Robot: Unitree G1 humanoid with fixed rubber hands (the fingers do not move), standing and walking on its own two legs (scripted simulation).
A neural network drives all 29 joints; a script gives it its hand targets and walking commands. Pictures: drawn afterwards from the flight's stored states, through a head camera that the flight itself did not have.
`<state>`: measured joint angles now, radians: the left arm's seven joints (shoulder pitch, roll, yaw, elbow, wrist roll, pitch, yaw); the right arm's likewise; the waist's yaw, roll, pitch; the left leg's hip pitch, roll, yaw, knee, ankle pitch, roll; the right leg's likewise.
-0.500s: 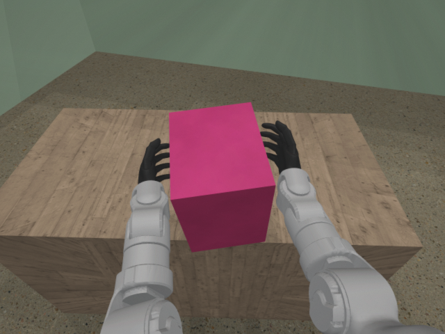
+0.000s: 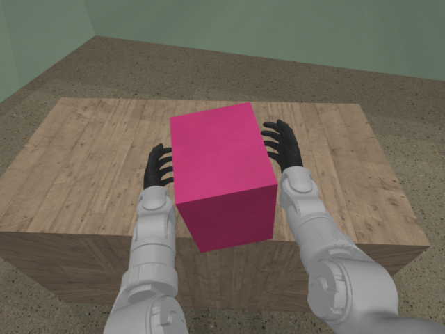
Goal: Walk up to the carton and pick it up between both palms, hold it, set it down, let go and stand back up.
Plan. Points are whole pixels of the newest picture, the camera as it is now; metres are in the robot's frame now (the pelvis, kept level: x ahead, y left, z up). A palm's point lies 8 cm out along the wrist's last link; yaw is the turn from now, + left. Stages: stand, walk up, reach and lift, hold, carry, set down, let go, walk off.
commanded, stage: set down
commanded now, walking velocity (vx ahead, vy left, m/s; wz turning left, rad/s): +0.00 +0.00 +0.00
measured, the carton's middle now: (223, 181) +0.42 +0.04 +0.03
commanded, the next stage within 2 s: none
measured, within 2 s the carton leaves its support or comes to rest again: rests again in 1.60 s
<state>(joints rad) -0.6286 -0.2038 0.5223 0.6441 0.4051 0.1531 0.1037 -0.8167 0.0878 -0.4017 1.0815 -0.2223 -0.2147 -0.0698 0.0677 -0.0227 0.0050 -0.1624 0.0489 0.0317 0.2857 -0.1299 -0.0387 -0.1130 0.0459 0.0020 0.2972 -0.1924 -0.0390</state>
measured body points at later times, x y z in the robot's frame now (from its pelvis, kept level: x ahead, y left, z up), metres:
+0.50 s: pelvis +0.01 +0.00 +0.00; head +0.07 +0.00 +0.44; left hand +0.39 +0.18 +0.03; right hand +0.45 -0.07 +0.07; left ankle +0.01 +0.14 -0.75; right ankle -0.02 -0.09 -0.75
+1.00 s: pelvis +0.01 +0.00 -0.01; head +0.09 -0.01 +0.44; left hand +0.40 +0.17 +0.01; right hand +0.47 -0.07 +0.05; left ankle +0.01 +0.14 -0.75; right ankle -0.02 -0.09 -0.75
